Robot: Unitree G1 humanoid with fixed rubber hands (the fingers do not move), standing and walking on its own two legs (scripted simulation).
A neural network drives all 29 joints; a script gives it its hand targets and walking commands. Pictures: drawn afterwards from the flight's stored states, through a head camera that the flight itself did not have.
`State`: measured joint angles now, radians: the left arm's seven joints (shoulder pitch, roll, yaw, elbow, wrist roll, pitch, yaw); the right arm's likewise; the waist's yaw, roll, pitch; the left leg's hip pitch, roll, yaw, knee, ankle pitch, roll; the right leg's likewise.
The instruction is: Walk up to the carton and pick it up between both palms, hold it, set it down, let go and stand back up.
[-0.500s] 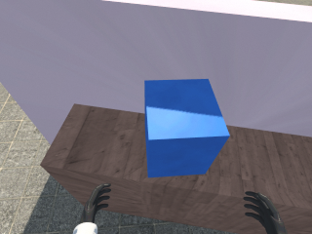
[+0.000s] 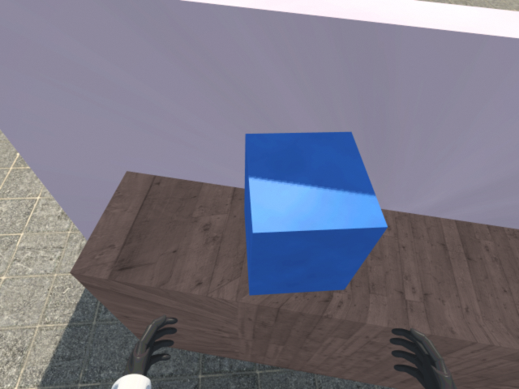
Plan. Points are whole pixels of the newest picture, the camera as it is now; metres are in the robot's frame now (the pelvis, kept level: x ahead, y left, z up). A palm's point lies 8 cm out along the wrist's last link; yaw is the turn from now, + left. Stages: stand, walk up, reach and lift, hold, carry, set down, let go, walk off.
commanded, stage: set down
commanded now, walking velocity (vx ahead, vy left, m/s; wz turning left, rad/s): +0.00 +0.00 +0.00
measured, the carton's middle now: (298, 217) +0.43 -0.04 -0.05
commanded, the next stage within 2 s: let go in 0.42 s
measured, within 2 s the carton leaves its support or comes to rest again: neither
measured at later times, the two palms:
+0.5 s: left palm (122, 378) +0.14 +0.23 -0.09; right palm out of the picture +0.16 -0.23 -0.09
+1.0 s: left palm (115, 373) +0.15 +0.24 -0.09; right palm out of the picture +0.16 -0.23 -0.09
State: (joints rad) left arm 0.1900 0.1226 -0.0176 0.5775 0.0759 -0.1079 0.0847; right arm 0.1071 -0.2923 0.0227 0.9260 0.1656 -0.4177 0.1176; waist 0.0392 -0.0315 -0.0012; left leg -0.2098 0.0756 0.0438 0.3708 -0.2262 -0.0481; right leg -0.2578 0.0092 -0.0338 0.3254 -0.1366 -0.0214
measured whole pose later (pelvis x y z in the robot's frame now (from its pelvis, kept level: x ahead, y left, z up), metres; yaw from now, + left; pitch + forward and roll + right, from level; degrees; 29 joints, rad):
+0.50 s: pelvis +0.00 +0.00 +0.00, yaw +0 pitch +3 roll -1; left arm 0.19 0.19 -0.02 0.55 0.08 0.08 0.03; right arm 0.12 -0.24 0.02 0.88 0.04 -0.31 0.04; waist 0.04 -0.02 0.01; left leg -0.19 0.07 0.04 0.37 -0.23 -0.04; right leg -0.24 0.01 -0.03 0.32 -0.14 -0.02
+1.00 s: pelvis +0.00 +0.00 +0.00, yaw +0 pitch +1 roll -1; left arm 0.19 0.23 -0.02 0.54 0.08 0.07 0.01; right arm 0.14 -0.24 0.02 0.79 0.00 -0.17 0.01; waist 0.03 -0.01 0.01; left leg -0.18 0.07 0.04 0.42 -0.25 -0.04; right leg -0.23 0.00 -0.04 0.38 -0.17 -0.01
